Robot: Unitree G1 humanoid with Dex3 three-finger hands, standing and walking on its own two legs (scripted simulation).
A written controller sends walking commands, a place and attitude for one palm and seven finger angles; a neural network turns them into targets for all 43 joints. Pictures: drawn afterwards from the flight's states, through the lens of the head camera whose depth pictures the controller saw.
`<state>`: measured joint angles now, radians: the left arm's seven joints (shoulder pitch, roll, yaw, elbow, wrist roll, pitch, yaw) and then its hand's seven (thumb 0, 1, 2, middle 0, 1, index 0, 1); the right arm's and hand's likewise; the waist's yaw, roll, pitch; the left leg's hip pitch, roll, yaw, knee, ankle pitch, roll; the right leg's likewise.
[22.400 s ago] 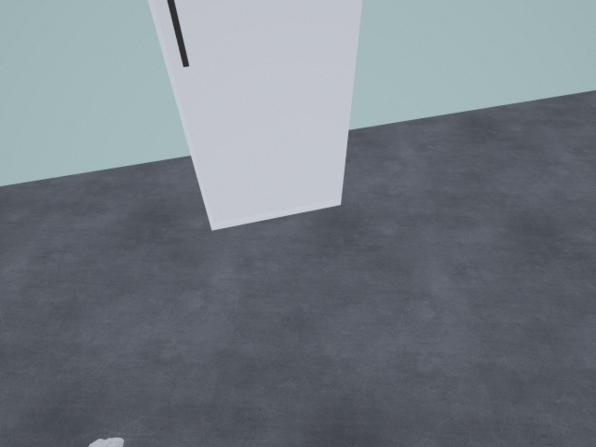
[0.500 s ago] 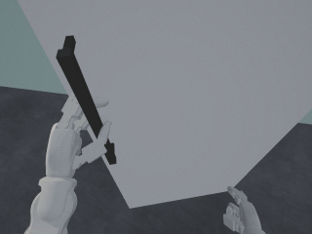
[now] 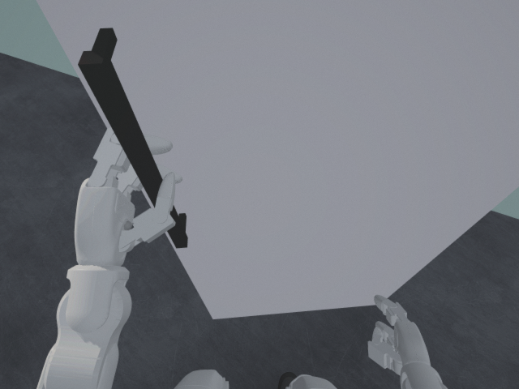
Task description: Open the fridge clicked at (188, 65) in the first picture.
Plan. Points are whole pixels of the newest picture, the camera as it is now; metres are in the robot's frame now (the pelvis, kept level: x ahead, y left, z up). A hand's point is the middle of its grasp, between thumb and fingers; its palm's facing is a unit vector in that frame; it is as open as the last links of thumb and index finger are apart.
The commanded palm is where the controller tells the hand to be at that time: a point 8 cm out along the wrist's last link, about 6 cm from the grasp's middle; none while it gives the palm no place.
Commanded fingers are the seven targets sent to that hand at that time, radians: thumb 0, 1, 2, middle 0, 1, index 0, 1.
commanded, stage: walk backward, drawing the door open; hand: left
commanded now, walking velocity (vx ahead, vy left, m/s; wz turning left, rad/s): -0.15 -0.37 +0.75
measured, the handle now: (155, 171) +0.34 +0.13 +0.18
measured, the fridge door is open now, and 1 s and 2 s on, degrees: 29 53 74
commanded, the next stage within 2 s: stop walking and hold the door back in 1.66 s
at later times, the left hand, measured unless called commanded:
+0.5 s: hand (189, 321) +0.17 +0.07 +0.17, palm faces +0.30 -0.94 -0.17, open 6.6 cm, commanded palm +0.13 +0.11 +0.18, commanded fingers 0.00 0.90 0.90 -0.45 -1.40 -0.45 -1.40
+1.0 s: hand out of the picture +0.09 +0.01 +0.17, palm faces +0.55 -0.82 -0.14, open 6.3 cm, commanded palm +0.03 +0.04 +0.17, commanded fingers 0.00 0.90 0.90 -0.45 -1.40 -0.45 -1.40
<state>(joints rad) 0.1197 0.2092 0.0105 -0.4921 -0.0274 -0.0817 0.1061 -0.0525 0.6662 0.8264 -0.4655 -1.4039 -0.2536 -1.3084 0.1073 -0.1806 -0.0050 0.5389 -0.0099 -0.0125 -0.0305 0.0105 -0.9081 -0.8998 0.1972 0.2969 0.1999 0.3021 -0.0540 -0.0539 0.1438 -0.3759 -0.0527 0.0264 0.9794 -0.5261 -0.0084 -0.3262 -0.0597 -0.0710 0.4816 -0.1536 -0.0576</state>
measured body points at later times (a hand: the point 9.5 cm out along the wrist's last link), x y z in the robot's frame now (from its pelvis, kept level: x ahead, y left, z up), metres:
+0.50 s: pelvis -0.07 -0.12 -0.01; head +0.02 -0.11 +0.43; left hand +0.15 +0.12 +0.18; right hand +0.17 -0.24 -0.13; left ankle -0.11 +0.08 -0.73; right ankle -0.01 -0.25 -0.75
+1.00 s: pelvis -0.07 -0.24 +0.01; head -0.03 -0.20 +0.45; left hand +0.05 +0.05 +0.18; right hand +0.19 -0.30 -0.09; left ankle -0.17 -0.14 -0.74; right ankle +0.04 -0.34 -0.67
